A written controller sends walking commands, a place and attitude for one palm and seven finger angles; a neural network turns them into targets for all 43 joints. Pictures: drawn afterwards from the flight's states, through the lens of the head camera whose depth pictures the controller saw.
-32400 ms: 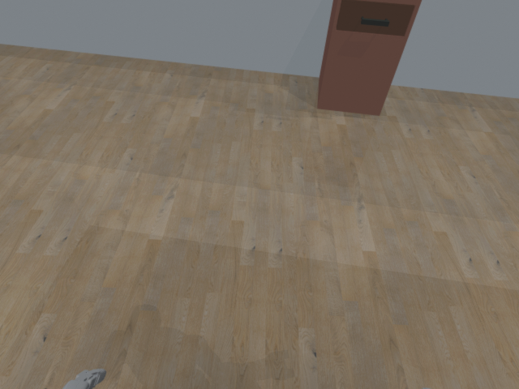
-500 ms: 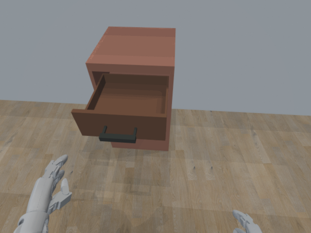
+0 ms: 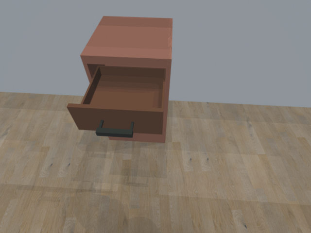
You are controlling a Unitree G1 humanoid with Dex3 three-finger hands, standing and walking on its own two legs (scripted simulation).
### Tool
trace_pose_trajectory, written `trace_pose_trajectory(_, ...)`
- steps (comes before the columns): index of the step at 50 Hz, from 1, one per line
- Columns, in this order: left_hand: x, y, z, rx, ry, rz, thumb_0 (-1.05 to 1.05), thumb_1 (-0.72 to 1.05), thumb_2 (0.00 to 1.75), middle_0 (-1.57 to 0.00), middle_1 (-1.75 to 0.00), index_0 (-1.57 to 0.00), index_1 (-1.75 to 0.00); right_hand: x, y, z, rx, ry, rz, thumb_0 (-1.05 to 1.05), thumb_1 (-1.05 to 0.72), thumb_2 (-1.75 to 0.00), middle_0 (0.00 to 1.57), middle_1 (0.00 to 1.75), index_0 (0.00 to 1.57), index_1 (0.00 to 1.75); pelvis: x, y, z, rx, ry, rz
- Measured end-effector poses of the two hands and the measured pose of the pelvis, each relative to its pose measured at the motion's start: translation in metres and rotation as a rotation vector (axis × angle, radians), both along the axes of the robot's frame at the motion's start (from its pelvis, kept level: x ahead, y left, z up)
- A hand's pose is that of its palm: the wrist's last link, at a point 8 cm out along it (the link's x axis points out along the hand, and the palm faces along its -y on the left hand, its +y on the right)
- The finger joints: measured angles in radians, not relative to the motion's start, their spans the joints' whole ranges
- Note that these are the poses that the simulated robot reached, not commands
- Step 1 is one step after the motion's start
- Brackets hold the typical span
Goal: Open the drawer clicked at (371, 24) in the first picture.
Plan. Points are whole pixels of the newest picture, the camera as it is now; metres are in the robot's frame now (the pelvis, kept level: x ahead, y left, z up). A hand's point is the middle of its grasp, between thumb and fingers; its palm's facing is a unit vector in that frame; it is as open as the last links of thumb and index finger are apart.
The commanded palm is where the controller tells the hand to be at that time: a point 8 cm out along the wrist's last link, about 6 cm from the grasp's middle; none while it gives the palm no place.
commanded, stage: let the arm hang, fingers relaxed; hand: left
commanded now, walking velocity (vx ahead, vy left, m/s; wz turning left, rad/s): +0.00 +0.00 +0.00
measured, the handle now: (115, 128) +0.52 +0.20 -0.16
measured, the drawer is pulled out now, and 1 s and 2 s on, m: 0.29 0.29 0.29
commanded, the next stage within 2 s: look to check the result in 0.48 s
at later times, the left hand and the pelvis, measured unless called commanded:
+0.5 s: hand out of the picture -0.01 +0.15 -0.18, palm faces +0.01 -0.98 -0.18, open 7.3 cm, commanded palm none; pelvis +0.00 -0.01 +0.00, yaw -1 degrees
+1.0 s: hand out of the picture -0.01 +0.13 -0.17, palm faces +0.02 -0.98 -0.18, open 7.4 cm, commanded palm none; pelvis +0.01 -0.02 +0.00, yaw +0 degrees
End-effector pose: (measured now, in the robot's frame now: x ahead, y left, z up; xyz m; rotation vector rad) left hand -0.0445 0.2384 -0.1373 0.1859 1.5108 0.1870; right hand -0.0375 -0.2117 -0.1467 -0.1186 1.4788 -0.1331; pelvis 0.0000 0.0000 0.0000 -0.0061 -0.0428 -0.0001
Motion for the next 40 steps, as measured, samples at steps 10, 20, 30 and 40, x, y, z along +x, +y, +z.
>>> trace_pose_trajectory(10,0.024,-0.024,-0.006,-0.043,-0.064,-0.015,0.00,0.91,0.90,-0.20,-0.30,-0.20,-0.29,-0.008,0.022,-0.006,0.057,0.001,-0.028,0.00,-0.91,-0.90,0.20,0.30,0.20,0.30,-0.002,-0.002,0.000,0.007,-0.004,-0.006)
trace_pose_trajectory(20,0.035,-0.035,-0.009,-0.058,-0.089,-0.018,0.01,0.92,0.90,-0.20,-0.30,-0.20,-0.30,-0.007,0.017,-0.005,0.046,-0.008,-0.046,0.00,-0.91,-0.90,0.20,0.30,0.20,0.30,0.000,-0.007,0.000,0.008,-0.004,-0.009)
trace_pose_trajectory(30,0.026,-0.040,-0.007,-0.057,-0.055,-0.002,0.00,0.91,0.90,-0.20,-0.30,-0.20,-0.29,-0.007,0.007,-0.004,0.032,0.015,-0.043,0.00,-0.91,-0.90,0.19,0.30,0.20,0.30,0.003,-0.011,0.000,0.008,0.000,-0.008)
trace_pose_trajectory(40,0.024,-0.049,-0.007,-0.062,-0.041,0.007,0.00,0.91,0.90,-0.20,-0.30,-0.20,-0.29,-0.001,0.002,-0.005,0.034,0.014,-0.037,0.00,-0.91,-0.90,0.19,0.30,0.20,0.30,0.005,-0.017,0.000,0.009,0.000,-0.006)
